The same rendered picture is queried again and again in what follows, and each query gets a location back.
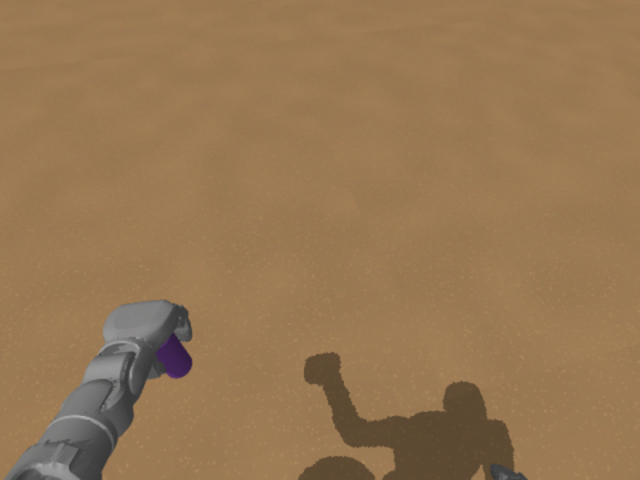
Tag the left robot hand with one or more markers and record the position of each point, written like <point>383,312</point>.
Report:
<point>151,322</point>

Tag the left robot arm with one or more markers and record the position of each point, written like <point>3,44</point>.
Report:
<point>78,442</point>

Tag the right robot hand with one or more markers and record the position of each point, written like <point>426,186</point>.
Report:
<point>500,472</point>

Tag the can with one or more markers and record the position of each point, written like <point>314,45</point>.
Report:
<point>175,358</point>

